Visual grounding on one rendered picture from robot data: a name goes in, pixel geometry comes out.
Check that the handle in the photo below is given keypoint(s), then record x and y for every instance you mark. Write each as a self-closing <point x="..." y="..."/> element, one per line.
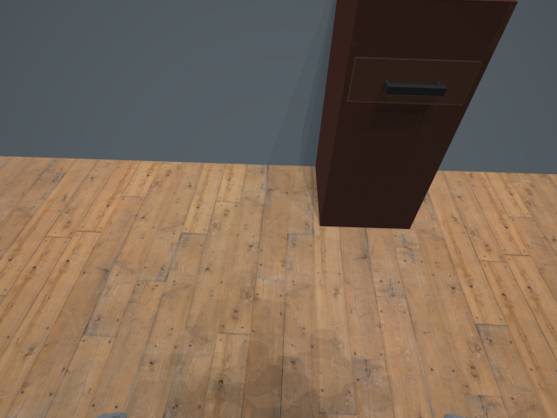
<point x="415" y="89"/>

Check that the cabinet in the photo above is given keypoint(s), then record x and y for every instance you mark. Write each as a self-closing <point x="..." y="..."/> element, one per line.
<point x="377" y="160"/>

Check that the drawer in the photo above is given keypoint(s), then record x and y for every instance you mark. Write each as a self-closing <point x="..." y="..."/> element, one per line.
<point x="370" y="73"/>

